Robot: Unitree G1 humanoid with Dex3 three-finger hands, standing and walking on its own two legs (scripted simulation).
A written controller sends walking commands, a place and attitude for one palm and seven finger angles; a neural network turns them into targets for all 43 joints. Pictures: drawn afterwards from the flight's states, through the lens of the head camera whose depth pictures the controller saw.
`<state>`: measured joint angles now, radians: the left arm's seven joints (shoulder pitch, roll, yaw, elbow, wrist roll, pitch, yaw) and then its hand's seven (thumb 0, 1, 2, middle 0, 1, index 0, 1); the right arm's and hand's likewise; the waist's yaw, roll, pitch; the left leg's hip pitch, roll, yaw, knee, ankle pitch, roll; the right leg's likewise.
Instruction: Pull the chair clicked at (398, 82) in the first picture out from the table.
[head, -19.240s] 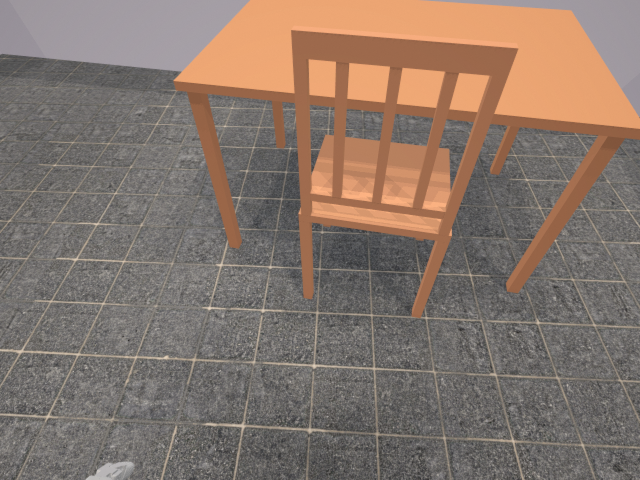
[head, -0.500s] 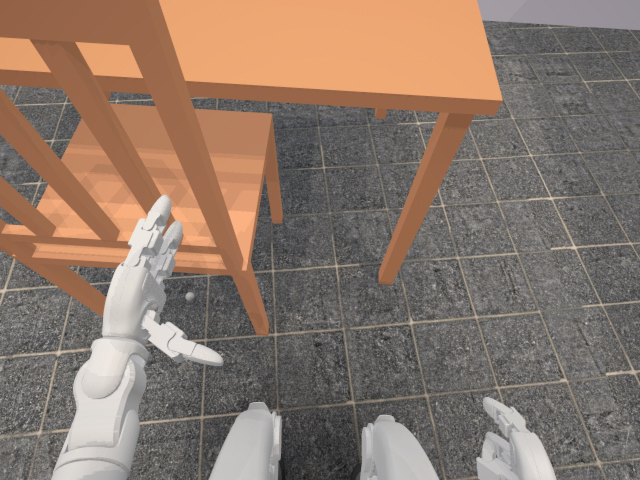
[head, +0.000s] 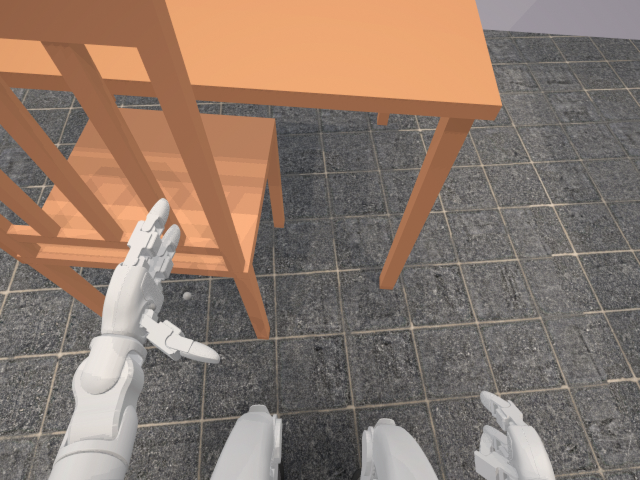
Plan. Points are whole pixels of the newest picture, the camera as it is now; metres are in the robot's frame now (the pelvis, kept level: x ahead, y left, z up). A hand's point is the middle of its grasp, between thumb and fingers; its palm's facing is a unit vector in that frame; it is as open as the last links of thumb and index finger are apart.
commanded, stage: aim the fingers beside a spindle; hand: left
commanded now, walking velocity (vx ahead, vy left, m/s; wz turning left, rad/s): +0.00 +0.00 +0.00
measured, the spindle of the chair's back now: (53, 164) +0.48 +0.36 +0.06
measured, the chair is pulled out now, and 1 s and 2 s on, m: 0.00 0.00 0.00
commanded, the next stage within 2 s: push the fingers through the gap in 0.64 s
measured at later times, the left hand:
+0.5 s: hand (189, 301) +0.31 +0.16 +0.04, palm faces -0.09 -1.00 -0.04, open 16.9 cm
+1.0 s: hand (193, 272) +0.36 +0.17 +0.02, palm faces -0.06 -1.00 -0.05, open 16.9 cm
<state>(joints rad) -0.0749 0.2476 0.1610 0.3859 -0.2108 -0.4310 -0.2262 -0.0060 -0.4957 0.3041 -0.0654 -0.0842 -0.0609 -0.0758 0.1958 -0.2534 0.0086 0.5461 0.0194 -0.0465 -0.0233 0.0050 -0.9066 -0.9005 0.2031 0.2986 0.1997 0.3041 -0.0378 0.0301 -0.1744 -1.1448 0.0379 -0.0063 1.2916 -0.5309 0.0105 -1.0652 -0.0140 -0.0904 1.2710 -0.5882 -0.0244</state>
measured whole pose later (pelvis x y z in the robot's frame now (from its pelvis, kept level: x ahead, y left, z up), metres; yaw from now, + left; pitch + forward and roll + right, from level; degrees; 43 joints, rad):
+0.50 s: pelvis +0.00 +0.00 +0.00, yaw +0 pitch +21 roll -2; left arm 0.00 0.24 0.13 0.26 -0.21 -0.46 -0.22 -0.01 -0.49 0.30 -0.06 -0.08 -0.06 -0.08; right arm 0.21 -0.25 0.00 0.55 0.01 -0.06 -0.03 0.01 -0.91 -0.90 0.20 0.30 0.20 0.30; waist -0.04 0.03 -0.16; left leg -1.13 0.04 0.00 1.29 -0.53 0.01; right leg -1.05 -0.01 -0.09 1.26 -0.58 -0.02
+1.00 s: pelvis +0.00 +0.01 -0.01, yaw +0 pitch +23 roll -3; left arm -0.21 0.27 0.17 0.44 -0.19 -0.41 -0.20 -0.01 -0.50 0.30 -0.06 -0.08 -0.06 -0.08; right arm 0.19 -0.25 0.01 0.56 0.01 -0.05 -0.03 0.00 -0.91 -0.90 0.20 0.30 0.20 0.30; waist -0.05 0.03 -0.16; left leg -1.19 0.04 -0.01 1.32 -0.54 0.02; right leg -1.10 -0.01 -0.09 1.29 -0.59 -0.02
